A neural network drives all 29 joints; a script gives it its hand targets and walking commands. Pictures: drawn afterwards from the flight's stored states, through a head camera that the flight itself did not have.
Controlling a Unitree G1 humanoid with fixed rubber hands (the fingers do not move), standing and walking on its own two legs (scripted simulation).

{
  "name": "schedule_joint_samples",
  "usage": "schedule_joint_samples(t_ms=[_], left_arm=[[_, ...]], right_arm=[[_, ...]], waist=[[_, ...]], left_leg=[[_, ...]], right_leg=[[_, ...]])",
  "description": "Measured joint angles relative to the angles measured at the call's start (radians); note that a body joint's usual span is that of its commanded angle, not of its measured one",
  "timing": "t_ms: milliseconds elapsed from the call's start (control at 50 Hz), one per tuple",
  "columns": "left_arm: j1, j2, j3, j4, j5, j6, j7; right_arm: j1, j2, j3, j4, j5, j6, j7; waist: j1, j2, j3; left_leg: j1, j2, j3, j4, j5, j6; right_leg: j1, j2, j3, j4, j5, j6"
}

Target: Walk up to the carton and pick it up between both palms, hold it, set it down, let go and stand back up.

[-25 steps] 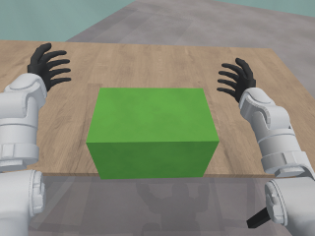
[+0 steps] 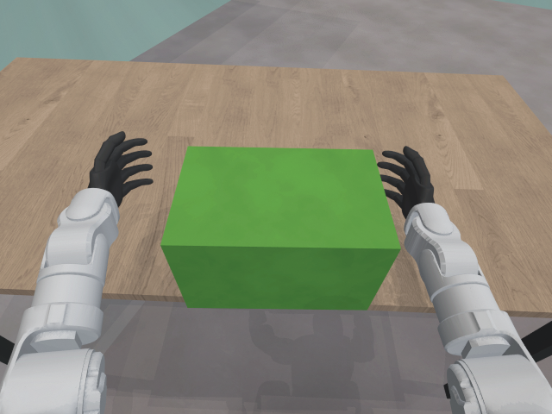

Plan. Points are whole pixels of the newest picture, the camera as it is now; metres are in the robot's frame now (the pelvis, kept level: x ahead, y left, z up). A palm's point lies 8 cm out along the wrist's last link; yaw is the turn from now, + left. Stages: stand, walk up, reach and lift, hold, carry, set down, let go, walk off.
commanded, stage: reach and lift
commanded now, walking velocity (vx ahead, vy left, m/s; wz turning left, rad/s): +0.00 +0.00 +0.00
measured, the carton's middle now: (279, 229) +0.36 +0.02 +0.07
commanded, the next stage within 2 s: none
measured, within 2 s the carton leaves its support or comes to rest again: neither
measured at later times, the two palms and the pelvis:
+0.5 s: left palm (142, 190) +0.39 +0.21 +0.12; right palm (403, 201) +0.38 -0.17 +0.11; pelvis -0.01 -0.01 +0.00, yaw -1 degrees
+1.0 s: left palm (144, 189) +0.39 +0.21 +0.12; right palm (400, 200) +0.38 -0.16 +0.11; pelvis -0.01 -0.01 +0.00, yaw -1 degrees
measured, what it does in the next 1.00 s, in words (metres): stands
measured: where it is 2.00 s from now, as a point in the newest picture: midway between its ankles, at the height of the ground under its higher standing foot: outside the picture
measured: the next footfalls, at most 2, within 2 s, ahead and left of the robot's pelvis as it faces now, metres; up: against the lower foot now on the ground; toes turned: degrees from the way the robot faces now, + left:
none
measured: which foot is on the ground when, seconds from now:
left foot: down 0.00-1.00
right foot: down 0.00-1.00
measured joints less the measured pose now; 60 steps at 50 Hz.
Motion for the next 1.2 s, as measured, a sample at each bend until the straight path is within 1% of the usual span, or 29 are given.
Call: schedule_joint_samples(t_ms=[40,100,240,360,420,600,680,740,900,1160,1200], left_arm=[[-0.005,0.001,0.001,0.013,0.000,0.007,-0.005],[-0.025,0.003,-0.001,0.060,0.001,0.002,-0.010],[-0.069,-0.004,-0.022,0.171,0.009,-0.064,-0.007],[-0.087,-0.037,-0.032,0.217,0.031,-0.114,0.008],[-0.089,-0.062,-0.023,0.216,0.054,-0.121,0.015],[-0.089,-0.122,0.016,0.181,0.112,-0.096,0.036],[-0.088,-0.124,0.031,0.169,0.122,-0.080,0.040],[-0.088,-0.121,0.030,0.165,0.115,-0.075,0.044],[-0.093,-0.120,0.020,0.170,0.105,-0.082,0.049],[-0.092,-0.143,0.030,0.168,0.128,-0.097,0.047],[-0.087,-0.144,0.020,0.158,0.119,-0.100,0.053]], right_arm=[[-0.009,-0.001,0.007,0.014,0.000,0.003,-0.006],[-0.023,0.003,0.009,0.042,-0.006,0.009,-0.013],[-0.050,0.035,0.011,0.104,-0.019,-0.005,-0.022],[-0.082,0.085,0.012,0.146,-0.043,-0.032,-0.046],[-0.097,0.102,0.001,0.164,-0.057,-0.040,-0.069],[-0.107,0.107,0.033,0.163,-0.041,-0.042,-0.092],[-0.106,0.107,0.044,0.156,-0.033,-0.040,-0.104],[-0.106,0.110,0.042,0.148,-0.032,-0.035,-0.110],[-0.114,0.113,0.024,0.154,-0.041,-0.029,-0.112],[-0.105,0.112,0.004,0.165,-0.059,-0.038,-0.101],[-0.102,0.114,-0.005,0.162,-0.067,-0.046,-0.099]], waist=[[-0.002,0.001,-0.003],[-0.005,-0.003,-0.008],[-0.008,-0.019,-0.019],[-0.006,-0.024,-0.027],[-0.005,-0.024,-0.027],[0.002,-0.026,-0.018],[0.007,-0.026,-0.012],[0.009,-0.025,-0.012],[0.008,-0.025,-0.019],[0.009,-0.024,-0.020],[0.005,-0.023,-0.020]], left_leg=[[0.009,0.000,-0.001,-0.004,0.001,0.000],[0.018,-0.001,-0.003,-0.008,0.005,-0.001],[0.010,0.000,-0.004,-0.009,0.011,-0.006],[-0.007,0.002,0.000,-0.006,0.015,-0.009],[-0.010,0.004,0.003,-0.006,0.016,-0.009],[0.000,0.010,0.021,-0.010,0.015,-0.010],[0.005,0.011,0.026,-0.010,0.014,-0.011],[0.002,0.011,0.025,-0.009,0.015,-0.011],[-0.008,0.009,0.019,-0.009,0.017,-0.010],[-0.002,0.006,0.018,-0.012,0.016,-0.006],[-0.002,0.004,0.015,-0.016,0.019,-0.005]], right_leg=[[0.008,0.000,-0.001,0.000,-0.001,0.000],[0.012,-0.001,-0.003,0.006,-0.005,-0.001],[-0.005,-0.001,-0.004,0.028,-0.010,-0.008],[-0.027,0.001,0.000,0.036,-0.009,-0.011],[-0.031,0.003,0.003,0.036,-0.006,-0.011],[-0.032,0.009,0.021,0.039,-0.004,-0.011],[-0.030,0.010,0.026,0.042,-0.004,-0.011],[-0.033,0.010,0.025,0.043,-0.004,-0.011],[-0.038,0.008,0.020,0.037,-0.002,-0.011],[-0.028,0.005,0.019,0.027,0.001,-0.007],[-0.025,0.004,0.016,0.021,0.003,-0.006]])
